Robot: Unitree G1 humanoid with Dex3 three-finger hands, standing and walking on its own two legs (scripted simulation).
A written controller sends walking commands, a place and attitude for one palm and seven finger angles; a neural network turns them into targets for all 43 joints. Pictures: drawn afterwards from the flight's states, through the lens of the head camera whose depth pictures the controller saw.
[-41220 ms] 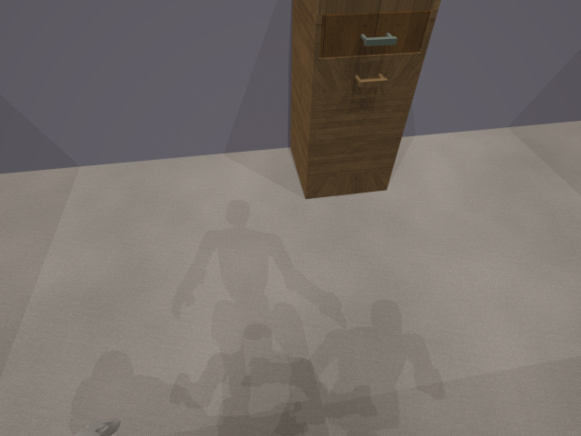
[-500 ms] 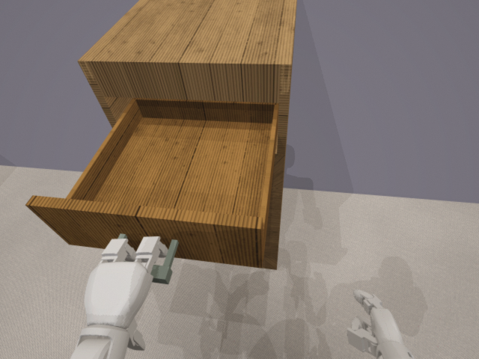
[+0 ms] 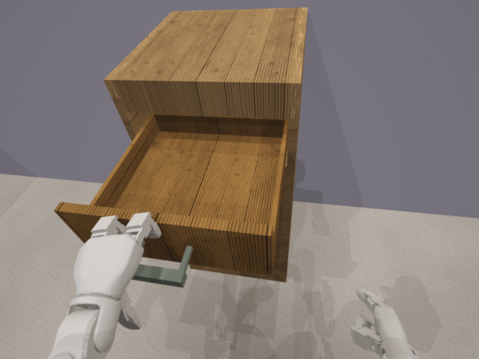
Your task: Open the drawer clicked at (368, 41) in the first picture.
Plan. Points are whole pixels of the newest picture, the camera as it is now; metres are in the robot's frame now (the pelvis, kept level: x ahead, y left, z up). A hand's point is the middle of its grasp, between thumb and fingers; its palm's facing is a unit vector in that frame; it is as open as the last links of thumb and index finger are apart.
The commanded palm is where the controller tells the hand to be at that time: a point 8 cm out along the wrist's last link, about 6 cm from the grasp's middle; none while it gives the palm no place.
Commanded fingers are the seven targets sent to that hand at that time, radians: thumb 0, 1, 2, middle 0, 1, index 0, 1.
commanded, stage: lift the hand off the handle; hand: left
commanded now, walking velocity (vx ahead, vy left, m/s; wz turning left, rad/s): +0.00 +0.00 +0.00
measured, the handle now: (158, 262) +0.26 +0.19 +0.02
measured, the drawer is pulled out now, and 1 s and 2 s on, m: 0.30 0.30 0.30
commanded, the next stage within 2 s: draw the hand back to the body in 0.78 s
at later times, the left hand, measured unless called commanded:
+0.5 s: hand (118, 233) +0.24 +0.21 +0.14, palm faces +0.14 -0.13 -0.98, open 13.8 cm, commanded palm +0.19 +0.20 +0.20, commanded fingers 0.00 -0.50 0.30 -0.30 -1.20 -0.30 -1.20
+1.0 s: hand (123, 233) +0.23 +0.19 +0.15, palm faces +0.10 -0.11 -0.99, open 13.9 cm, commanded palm +0.19 +0.21 +0.22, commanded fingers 0.00 -0.50 0.30 -0.30 -1.20 -0.30 -1.20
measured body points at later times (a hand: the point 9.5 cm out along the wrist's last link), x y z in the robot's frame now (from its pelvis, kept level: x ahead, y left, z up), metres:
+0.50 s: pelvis +0.02 +0.01 +0.01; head +0.01 -0.04 +0.46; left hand +0.23 +0.22 +0.19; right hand +0.26 -0.17 -0.08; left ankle -0.01 +0.13 -0.73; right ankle +0.02 -0.11 -0.73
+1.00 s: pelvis +0.00 -0.01 +0.01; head +0.00 -0.07 +0.46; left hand +0.22 +0.20 +0.21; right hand +0.25 -0.20 -0.08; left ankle -0.01 +0.13 -0.73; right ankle +0.02 -0.11 -0.73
